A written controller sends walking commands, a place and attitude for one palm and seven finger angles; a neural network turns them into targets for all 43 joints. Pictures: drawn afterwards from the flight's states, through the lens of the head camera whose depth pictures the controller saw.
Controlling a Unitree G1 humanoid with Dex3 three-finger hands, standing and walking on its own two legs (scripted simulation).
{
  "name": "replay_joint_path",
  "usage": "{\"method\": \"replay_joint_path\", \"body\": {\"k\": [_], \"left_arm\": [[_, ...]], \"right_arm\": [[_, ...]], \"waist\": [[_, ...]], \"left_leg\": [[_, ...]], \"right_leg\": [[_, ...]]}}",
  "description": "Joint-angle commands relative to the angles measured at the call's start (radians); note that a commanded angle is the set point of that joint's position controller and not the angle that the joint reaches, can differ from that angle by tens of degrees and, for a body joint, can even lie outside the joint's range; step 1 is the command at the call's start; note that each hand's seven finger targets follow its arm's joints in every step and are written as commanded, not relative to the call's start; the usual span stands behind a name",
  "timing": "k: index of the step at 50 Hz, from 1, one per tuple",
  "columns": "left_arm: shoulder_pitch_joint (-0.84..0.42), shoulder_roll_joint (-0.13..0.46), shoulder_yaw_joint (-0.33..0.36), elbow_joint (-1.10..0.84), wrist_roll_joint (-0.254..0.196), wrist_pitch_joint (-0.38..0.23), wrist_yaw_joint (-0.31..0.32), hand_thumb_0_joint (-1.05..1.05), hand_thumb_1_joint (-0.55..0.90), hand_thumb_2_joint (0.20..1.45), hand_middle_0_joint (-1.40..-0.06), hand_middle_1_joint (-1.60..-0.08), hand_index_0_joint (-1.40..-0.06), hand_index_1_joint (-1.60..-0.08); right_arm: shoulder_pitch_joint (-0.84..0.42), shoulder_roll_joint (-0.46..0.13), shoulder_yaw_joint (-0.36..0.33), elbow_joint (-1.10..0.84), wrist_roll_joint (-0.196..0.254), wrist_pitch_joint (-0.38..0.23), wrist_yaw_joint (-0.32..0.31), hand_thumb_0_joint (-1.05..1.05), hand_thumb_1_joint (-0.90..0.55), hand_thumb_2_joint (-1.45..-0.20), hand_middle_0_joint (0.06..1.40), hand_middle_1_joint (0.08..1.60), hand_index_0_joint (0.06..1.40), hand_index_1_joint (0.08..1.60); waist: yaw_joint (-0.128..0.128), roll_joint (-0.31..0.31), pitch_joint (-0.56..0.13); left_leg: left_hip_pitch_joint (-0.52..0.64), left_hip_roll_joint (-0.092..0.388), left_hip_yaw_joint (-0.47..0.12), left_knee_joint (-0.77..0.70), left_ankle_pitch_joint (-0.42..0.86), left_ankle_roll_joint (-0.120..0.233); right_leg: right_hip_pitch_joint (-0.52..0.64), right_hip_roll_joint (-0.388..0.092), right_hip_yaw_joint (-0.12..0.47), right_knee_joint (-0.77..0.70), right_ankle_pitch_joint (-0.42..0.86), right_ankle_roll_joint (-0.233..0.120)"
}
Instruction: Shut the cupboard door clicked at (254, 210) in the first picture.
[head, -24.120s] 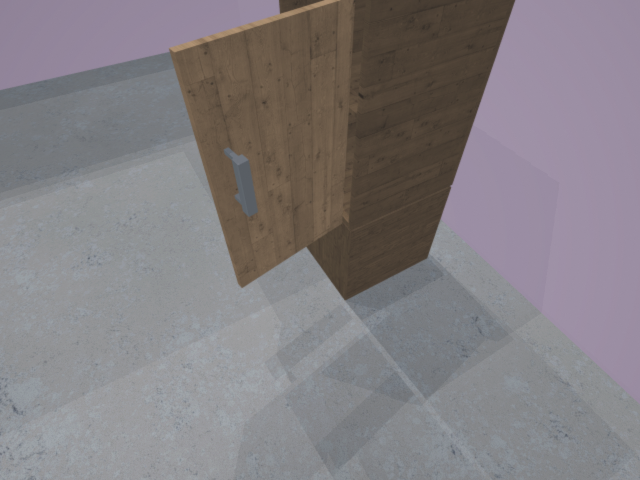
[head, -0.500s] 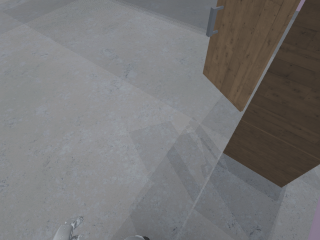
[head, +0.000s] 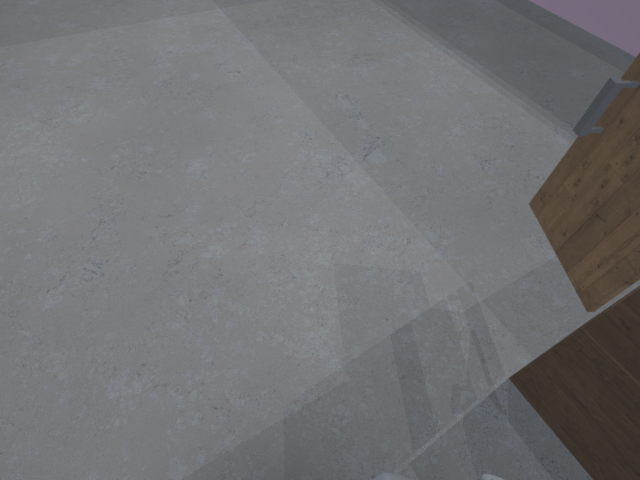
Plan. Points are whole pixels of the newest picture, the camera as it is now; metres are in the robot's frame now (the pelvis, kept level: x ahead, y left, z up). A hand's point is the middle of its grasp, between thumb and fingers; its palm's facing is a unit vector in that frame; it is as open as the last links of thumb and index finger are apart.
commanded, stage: walk to a spot facing it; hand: left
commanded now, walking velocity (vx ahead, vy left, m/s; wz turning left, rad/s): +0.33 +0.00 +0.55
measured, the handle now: (605, 108) +0.84 -0.55 +0.01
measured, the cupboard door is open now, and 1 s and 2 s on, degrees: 65 65 65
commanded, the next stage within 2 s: turn to face it in 1.32 s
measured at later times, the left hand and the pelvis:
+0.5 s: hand (217, 463) +0.15 +0.14 -0.14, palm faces +0.30 -0.93 -0.22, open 7.3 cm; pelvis +0.16 -0.05 +0.02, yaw +17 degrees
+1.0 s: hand (152, 350) +0.30 +0.28 -0.15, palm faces +0.47 -0.86 -0.20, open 7.4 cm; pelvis +0.34 +0.08 +0.02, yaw +27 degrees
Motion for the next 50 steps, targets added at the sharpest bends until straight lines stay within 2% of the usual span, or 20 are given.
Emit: {"method": "replay_joint_path", "body": {"k": [1, 8, 10, 11, 12, 13, 14, 15, 18, 21, 31, 33, 35, 36, 37, 38, 39, 40, 44, 50], "left_arm": [[-0.154, 0.071, 0.016, -0.161, -0.005, -0.058, -0.017, 0.000, 0.900, 0.900, -0.200, -0.300, -0.200, -0.300], [-0.125, 0.050, 0.006, -0.149, -0.011, -0.061, -0.032, 0.000, 0.900, 0.900, -0.200, -0.300, -0.200, -0.300], [-0.010, 0.068, 0.017, -0.112, -0.009, -0.068, -0.031, 0.000, 0.900, 0.900, -0.200, -0.300, -0.200, -0.300], [0.110, 0.106, 0.033, -0.076, -0.007, -0.077, -0.026, 0.000, 0.900, 0.900, -0.200, -0.300, -0.200, -0.300], [0.263, 0.206, 0.057, -0.044, 0.006, -0.093, -0.012, 0.000, 0.900, 0.900, -0.200, -0.300, -0.200, -0.300], [0.288, 0.280, 0.064, -0.046, 0.005, -0.088, 0.001, 0.000, 0.900, 0.900, -0.200, -0.300, -0.200, -0.300], [0.183, 0.239, 0.053, -0.072, -0.003, -0.080, 0.013, 0.000, 0.900, 0.900, -0.200, -0.300, -0.200, -0.300], [0.078, 0.188, 0.045, -0.099, -0.001, -0.086, 0.019, 0.000, 0.900, 0.900, -0.200, -0.300, -0.200, -0.300], [-0.034, 0.074, 0.015, -0.113, 0.000, -0.102, 0.019, 0.000, 0.900, 0.900, -0.200, -0.300, -0.200, -0.300], [0.023, 0.057, 0.014, -0.078, -0.001, -0.119, 0.019, 0.000, 0.900, 0.900, -0.200, -0.300, -0.200, -0.300], [0.177, 0.057, 0.009, 0.024, 0.002, -0.132, 0.020, 0.000, 0.900, 0.900, -0.200, -0.300, -0.200, -0.300], [0.170, 0.075, 0.011, 0.030, 0.000, -0.129, 0.020, 0.000, 0.900, 0.900, -0.200, -0.300, -0.200, -0.300], [0.124, 0.096, 0.016, 0.023, -0.006, -0.127, 0.016, 0.000, 0.900, 0.900, -0.200, -0.300, -0.200, -0.300], [0.113, 0.093, 0.015, 0.017, -0.011, -0.123, 0.013, 0.000, 0.900, 0.900, -0.200, -0.300, -0.200, -0.300], [0.126, 0.050, 0.013, -0.005, -0.017, -0.118, 0.001, 0.000, 0.900, 0.900, -0.200, -0.300, -0.200, -0.300], [0.074, 0.023, -0.007, -0.057, -0.017, -0.113, -0.006, 0.000, 0.900, 0.900, -0.200, -0.300, -0.200, -0.300], [-0.042, 0.042, -0.012, -0.095, -0.013, -0.111, 0.001, 0.000, 0.900, 0.900, -0.200, -0.300, -0.200, -0.300], [-0.055, 0.021, -0.006, -0.093, -0.011, -0.112, 0.005, 0.000, 0.900, 0.900, -0.200, -0.300, -0.200, -0.300], [0.049, -0.026, -0.008, -0.006, 0.003, -0.077, -0.007, 0.000, 0.900, 0.900, -0.200, -0.300, -0.200, -0.300], [-0.077, -0.029, -0.009, -0.051, -0.001, -0.059, -0.019, 0.000, 0.900, 0.900, -0.200, -0.300, -0.200, -0.300]], "right_arm": [[0.122, -0.203, -0.041, -0.017, -0.001, -0.022, -0.032, 0.000, -0.900, -0.900, 0.200, 0.300, 0.200, 0.300], [0.089, -0.215, -0.044, 0.004, 0.000, -0.028, -0.025, 0.000, -0.900, -0.900, 0.200, 0.300, 0.200, 0.300], [0.053, -0.207, -0.047, 0.006, 0.004, -0.024, -0.023, 0.000, -0.900, -0.900, 0.200, 0.300, 0.200, 0.300], [0.029, -0.185, -0.044, -0.001, 0.009, -0.025, -0.021, 0.000, -0.900, -0.900, 0.200, 0.300, 0.200, 0.300], [0.039, -0.119, -0.032, -0.018, 0.022, -0.030, -0.016, 0.000, -0.900, -0.900, 0.200, 0.300, 0.200, 0.300], [0.066, -0.067, -0.026, -0.045, 0.027, -0.031, -0.015, 0.000, -0.900, -0.900, 0.200, 0.300, 0.200, 0.300], [0.053, -0.105, -0.037, -0.045, 0.017, -0.021, -0.010, 0.000, -0.900, -0.900, 0.200, 0.300, 0.200, 0.300], [0.075, -0.103, -0.038, -0.025, 0.010, -0.020, -0.006, 0.000, -0.900, -0.900, 0.200, 0.300, 0.200, 0.300], [0.095, -0.063, -0.034, 0.027, 0.000, 0.002, 0.010, 0.000, -0.900, -0.900, 0.200, 0.300, 0.200, 0.300], [0.078, -0.026, -0.029, 0.028, 0.006, 0.011, 0.021, 0.000, -0.900, -0.900, 0.200, 0.300, 0.200, 0.300], [-0.156, 0.003, -0.002, -0.057, 0.005, -0.016, 0.043, 0.000, -0.900, -0.900, 0.200, 0.300, 0.200, 0.300], [-0.142, -0.013, -0.003, -0.062, 0.006, -0.021, 0.040, 0.000, -0.900, -0.900, 0.200, 0.300, 0.200, 0.300], [-0.005, -0.045, -0.015, -0.027, 0.001, -0.032, 0.031, 0.000, -0.900, -0.900, 0.200, 0.300, 0.200, 0.300], [0.129, -0.100, -0.028, 0.011, -0.003, -0.034, 0.024, 0.000, -0.900, -0.900, 0.200, 0.300, 0.200, 0.300], [0.263, -0.222, -0.060, 0.040, -0.010, -0.038, 0.009, 0.000, -0.900, -0.900, 0.200, 0.300, 0.200, 0.300], [0.348, -0.300, -0.079, 0.060, 0.000, -0.037, -0.011, 0.000, -0.900, -0.900, 0.200, 0.300, 0.200, 0.300], [0.353, -0.287, -0.071, 0.075, 0.010, -0.032, -0.027, 0.000, -0.900, -0.900, 0.200, 0.300, 0.200, 0.300], [0.286, -0.256, -0.057, 0.064, 0.005, -0.038, -0.031, 0.000, -0.900, -0.900, 0.200, 0.300, 0.200, 0.300], [0.105, -0.117, -0.012, 0.038, 0.007, -0.064, -0.042, 0.000, -0.900, -0.900, 0.200, 0.300, 0.200, 0.300], [0.142, -0.095, -0.020, 0.083, 0.007, -0.067, -0.038, 0.000, -0.900, -0.900, 0.200, 0.300, 0.200, 0.300]], "waist": [[-0.062, 0.266, -0.024], [-0.020, 0.235, -0.006], [0.039, 0.198, -0.023], [0.100, 0.101, -0.046], [0.169, -0.170, -0.130], [0.159, -0.415, -0.171], [0.100, -0.268, -0.056], [0.049, -0.220, -0.023], [-0.026, -0.095, -0.039], [-0.018, -0.062, -0.054], [0.049, -0.049, -0.016], [0.033, -0.061, -0.023], [-0.044, -0.038, -0.087], [-0.109, 0.030, -0.166], [-0.165, 0.273, -0.280], [-0.190, 0.397, -0.312], [-0.191, 0.247, -0.236], [-0.147, 0.161, -0.178], [-0.026, 0.191, -0.081], [-0.016, 0.145, 0.015]], "left_leg": [[0.205, 0.245, -0.337, -0.328, 0.133, 0.168], [0.033, 0.178, -0.252, -0.323, 0.030, 0.154], [-0.117, 0.156, -0.246, -0.255, -0.076, 0.130], [-0.239, 0.096, -0.207, -0.118, -0.139, 0.101], [-0.368, -0.029, -0.074, 0.222, -0.216, 0.046], [-0.441, -0.088, -0.084, 0.572, -0.327, 0.035], [-0.461, -0.012, -0.137, 0.709, -0.241, 0.038], [-0.457, 0.042, -0.141, 0.749, -0.130, 0.036], [-0.332, 0.098, -0.091, 0.712, 0.052, -0.001], [-0.359, 0.098, -0.041, 0.594, 0.104, -0.021], [-0.386, 0.085, 0.067, 0.125, 0.085, 0.002], [-0.305, 0.072, 0.079, 0.082, 0.061, 0.026], [-0.059, 0.002, 0.129, -0.009, 0.080, 0.053], [0.185, 0.008, 0.104, -0.067, 0.119, 0.067], [0.428, 0.208, -0.207, -0.133, 0.076, 0.139], [0.562, 0.398, -0.532, -0.251, 0.187, 0.230], [0.526, 0.423, -0.531, -0.269, 0.298, 0.248], [0.397, 0.411, -0.446, -0.273, 0.291, 0.238], [0.096, 0.269, -0.220, -0.343, 0.219, 0.160], [0.040, 0.236, -0.156, -0.441, 0.118, 0.186]], "right_leg": [[-0.301, -0.008, 0.088, 0.074, 0.131, 0.017], [-0.018, 0.062, 0.003, -0.324, 0.234, 0.034], [0.220, 0.097, -0.013, -0.403, 0.308, 0.030], [0.406, 0.078, 0.024, -0.460, 0.269, 0.022], [0.573, -0.126, 0.257, -0.639, -0.025, -0.023], [0.518, -0.372, 0.668, -0.877, -0.275, -0.088], [0.367, -0.387, 0.695, -0.937, -0.406, -0.121], [0.261, -0.366, 0.629, -0.929, -0.412, -0.136], [0.115, -0.258, 0.235, -0.869, -0.053, -0.096], [0.207, -0.228, 0.071, -0.863, 0.172, -0.105], [0.481, -0.266, -0.090, -0.762, 0.646, -0.130], [0.472, -0.289, -0.095, -0.721, 0.702, -0.131], [0.393, -0.251, -0.174, -0.537, 0.822, -0.104], [0.268, -0.210, -0.205, -0.342, 0.732, -0.072], [0.022, -0.093, -0.217, -0.061, 0.366, -0.018], [-0.247, 0.025, -0.111, 0.184, -0.072, 0.005], [-0.321, 0.004, 0.017, 0.272, -0.039, -0.014], [-0.315, -0.024, 0.033, 0.299, 0.001, -0.017], [-0.153, -0.052, 0.080, 0.126, 0.189, -0.005], [-0.141, -0.031, 0.059, -0.158, 0.342, 0.001]]}}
